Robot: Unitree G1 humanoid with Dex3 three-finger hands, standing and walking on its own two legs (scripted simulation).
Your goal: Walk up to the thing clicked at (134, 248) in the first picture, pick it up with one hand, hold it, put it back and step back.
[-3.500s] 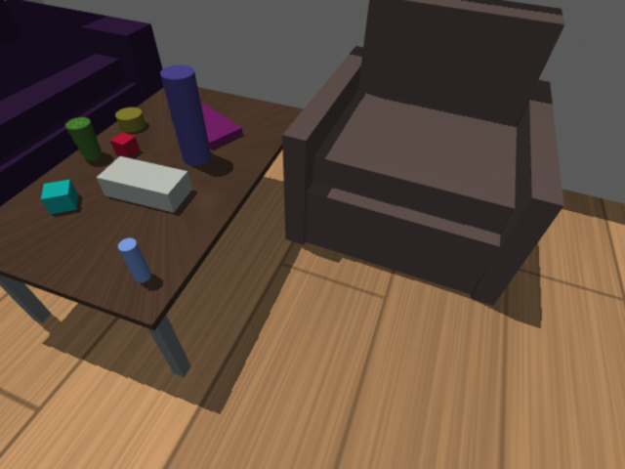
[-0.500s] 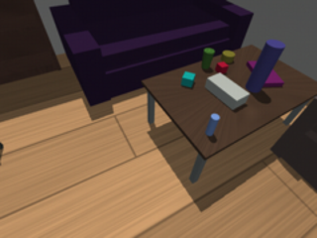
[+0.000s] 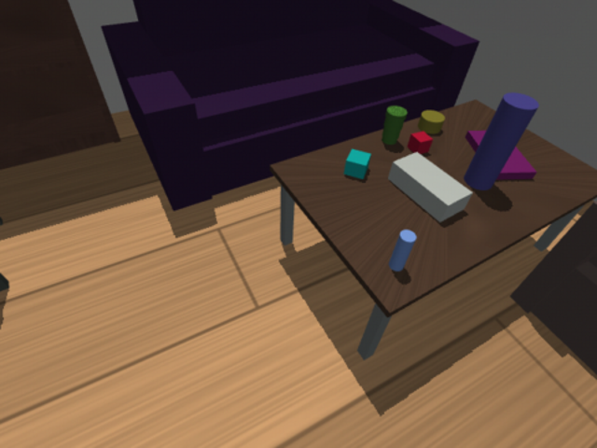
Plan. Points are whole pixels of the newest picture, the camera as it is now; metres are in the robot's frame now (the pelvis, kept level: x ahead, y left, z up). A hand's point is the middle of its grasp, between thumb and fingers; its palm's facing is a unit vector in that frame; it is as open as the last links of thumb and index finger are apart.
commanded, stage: walk up
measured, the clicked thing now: (401, 251) +0.67 -0.28 -0.30
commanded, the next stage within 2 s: stand in 0.34 s
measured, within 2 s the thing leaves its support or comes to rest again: neither
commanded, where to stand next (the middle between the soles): +0.06 -0.03 m, yaw -4 degrees
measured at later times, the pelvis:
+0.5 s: pelvis +0.01 +0.00 +0.00, yaw +0 degrees
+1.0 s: pelvis +0.02 +0.00 +0.01, yaw -1 degrees
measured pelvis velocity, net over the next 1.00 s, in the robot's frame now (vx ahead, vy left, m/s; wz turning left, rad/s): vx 0.02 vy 0.00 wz -0.02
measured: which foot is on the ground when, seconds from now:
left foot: down 0.00-1.00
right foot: down 0.00-1.00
